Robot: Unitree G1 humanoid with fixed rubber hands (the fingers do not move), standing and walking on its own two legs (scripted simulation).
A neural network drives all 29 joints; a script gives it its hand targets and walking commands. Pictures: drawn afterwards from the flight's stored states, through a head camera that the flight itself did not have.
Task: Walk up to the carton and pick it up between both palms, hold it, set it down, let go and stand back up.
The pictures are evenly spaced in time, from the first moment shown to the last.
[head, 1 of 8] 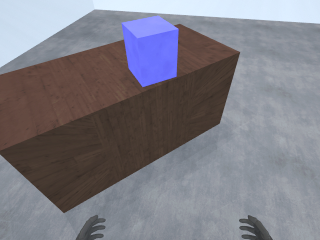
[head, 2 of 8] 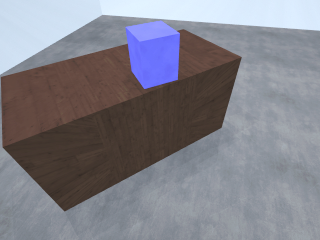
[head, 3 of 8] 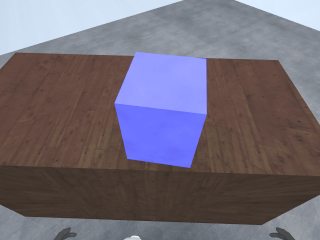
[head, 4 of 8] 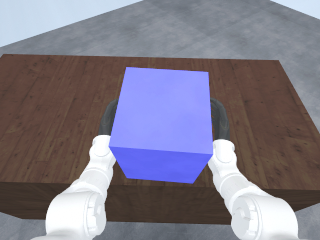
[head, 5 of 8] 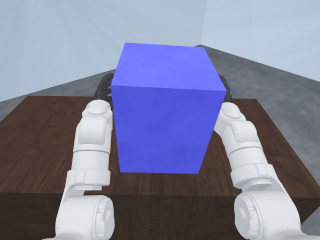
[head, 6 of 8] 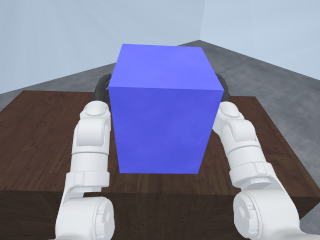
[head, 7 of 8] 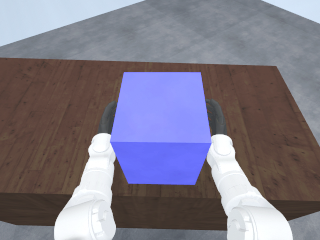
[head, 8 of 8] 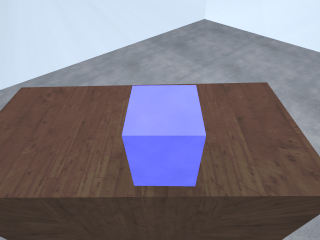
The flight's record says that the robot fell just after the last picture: no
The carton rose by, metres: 0.20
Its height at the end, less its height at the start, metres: +0.00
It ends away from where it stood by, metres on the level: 0.03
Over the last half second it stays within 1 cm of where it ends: yes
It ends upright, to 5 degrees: yes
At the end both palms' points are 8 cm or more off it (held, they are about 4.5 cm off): yes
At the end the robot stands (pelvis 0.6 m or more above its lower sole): yes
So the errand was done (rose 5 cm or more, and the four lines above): yes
